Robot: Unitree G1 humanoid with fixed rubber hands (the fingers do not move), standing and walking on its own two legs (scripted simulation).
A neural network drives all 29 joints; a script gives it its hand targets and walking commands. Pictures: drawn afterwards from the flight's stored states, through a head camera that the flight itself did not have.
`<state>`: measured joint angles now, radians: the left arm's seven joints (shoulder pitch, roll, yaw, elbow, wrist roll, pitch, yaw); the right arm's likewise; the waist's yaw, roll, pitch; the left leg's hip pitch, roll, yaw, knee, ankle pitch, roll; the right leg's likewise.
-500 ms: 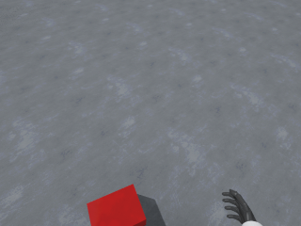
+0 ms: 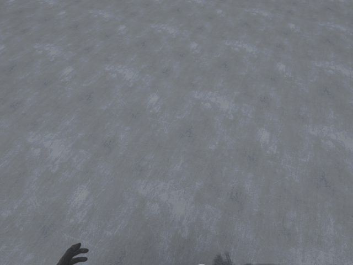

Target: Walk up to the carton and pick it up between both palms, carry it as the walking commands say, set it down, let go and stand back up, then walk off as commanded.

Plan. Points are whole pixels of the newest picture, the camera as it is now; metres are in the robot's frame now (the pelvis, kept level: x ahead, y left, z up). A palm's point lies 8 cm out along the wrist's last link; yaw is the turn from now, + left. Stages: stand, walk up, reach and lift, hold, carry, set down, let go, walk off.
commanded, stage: walk off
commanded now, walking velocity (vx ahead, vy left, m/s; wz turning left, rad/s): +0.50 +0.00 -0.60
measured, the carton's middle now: out of the picture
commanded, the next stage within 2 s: stand in 0.90 s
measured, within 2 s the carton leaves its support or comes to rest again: rests again in 0.22 s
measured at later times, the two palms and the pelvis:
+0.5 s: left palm (64, 207) +0.29 +0.30 -0.11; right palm (259, 151) +0.44 -0.25 -0.06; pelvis +0.27 +0.03 +0.00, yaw -18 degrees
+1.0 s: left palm (191, 80) +0.78 -0.06 -0.08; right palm (288, 208) +0.29 -0.31 -0.13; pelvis +0.47 -0.11 +0.00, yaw -36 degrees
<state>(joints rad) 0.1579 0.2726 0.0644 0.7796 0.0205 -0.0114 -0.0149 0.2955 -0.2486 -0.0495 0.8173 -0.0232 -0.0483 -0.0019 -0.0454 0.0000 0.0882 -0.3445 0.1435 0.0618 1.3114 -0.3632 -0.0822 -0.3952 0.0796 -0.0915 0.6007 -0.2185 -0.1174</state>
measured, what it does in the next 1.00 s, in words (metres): walks ahead, turning right: left foot, then right foot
